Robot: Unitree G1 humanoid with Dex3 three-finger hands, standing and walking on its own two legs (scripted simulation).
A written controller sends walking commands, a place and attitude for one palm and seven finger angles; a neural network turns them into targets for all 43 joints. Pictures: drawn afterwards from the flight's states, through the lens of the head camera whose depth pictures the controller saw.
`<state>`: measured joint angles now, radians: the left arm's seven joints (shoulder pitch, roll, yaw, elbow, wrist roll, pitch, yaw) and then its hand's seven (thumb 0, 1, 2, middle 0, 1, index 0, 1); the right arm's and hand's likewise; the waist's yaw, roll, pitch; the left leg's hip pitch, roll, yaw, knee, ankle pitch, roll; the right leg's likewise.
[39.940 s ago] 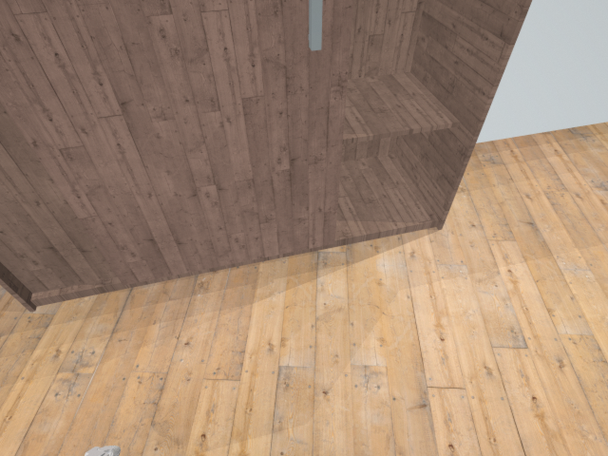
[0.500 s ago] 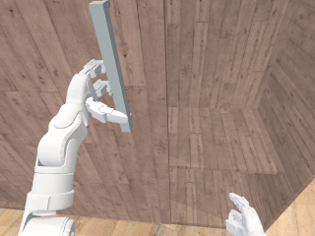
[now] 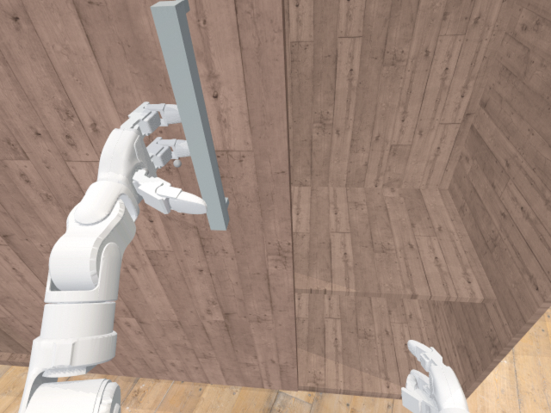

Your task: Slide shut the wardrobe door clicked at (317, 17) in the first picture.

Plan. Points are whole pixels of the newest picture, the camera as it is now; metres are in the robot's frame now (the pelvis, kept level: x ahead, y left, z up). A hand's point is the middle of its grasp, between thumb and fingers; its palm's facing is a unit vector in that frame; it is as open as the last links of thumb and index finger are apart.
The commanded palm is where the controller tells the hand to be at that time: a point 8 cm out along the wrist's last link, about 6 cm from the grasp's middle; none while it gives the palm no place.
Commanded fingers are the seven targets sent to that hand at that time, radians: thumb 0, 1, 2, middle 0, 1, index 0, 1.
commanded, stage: move the hooked fingers beside the handle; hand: left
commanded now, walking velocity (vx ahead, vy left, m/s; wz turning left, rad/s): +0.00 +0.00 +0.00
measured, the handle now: (204, 132) +0.39 +0.13 +0.26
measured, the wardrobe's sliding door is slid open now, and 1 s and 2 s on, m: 0.49 0.49 0.49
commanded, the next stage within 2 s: feel for the door with the fingertips in 1.24 s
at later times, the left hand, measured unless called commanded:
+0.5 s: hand (170, 163) +0.34 +0.16 +0.25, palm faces +0.02 -1.00 -0.05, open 14.0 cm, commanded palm +0.32 +0.22 +0.24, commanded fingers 0.00 -0.50 0.30 -0.30 -1.20 -0.30 -1.20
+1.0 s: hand (156, 165) +0.33 +0.17 +0.25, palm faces +0.03 -1.00 -0.06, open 14.0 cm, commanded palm +0.31 +0.23 +0.25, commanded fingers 0.00 -0.50 0.30 -0.30 -1.20 -0.30 -1.20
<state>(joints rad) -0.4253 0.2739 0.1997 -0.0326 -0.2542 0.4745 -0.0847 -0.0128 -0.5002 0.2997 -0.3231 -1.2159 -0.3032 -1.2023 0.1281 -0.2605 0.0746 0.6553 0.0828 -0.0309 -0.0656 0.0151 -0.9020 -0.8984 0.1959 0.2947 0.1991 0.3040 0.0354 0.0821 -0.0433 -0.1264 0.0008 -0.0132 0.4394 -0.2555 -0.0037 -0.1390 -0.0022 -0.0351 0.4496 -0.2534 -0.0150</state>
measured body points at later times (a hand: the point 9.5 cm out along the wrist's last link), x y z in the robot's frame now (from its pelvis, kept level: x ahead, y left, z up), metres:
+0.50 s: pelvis +0.00 +0.00 +0.00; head -0.03 -0.04 +0.45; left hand +0.34 +0.22 +0.25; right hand +0.20 -0.23 -0.08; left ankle -0.01 +0.12 -0.74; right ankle +0.00 -0.11 -0.74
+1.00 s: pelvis +0.00 +0.00 +0.00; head -0.04 -0.04 +0.45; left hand +0.32 +0.23 +0.26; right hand +0.21 -0.22 -0.08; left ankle -0.01 +0.12 -0.74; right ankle +0.00 -0.11 -0.74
